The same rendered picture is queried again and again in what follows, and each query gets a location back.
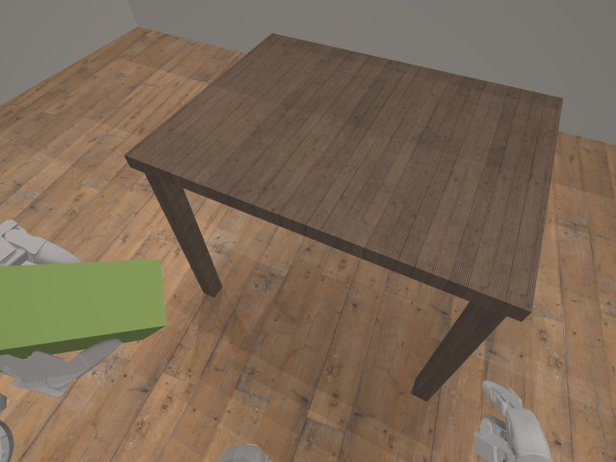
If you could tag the left robot hand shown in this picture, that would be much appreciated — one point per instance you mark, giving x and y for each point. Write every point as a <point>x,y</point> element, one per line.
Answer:
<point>42,372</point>

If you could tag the right robot hand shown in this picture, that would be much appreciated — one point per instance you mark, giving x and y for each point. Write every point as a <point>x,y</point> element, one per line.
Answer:
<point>519,435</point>

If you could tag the table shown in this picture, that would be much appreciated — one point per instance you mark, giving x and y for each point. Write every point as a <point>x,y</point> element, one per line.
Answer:
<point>439,177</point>

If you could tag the sponge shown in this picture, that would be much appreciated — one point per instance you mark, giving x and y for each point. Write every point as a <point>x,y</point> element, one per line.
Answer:
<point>57,308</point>

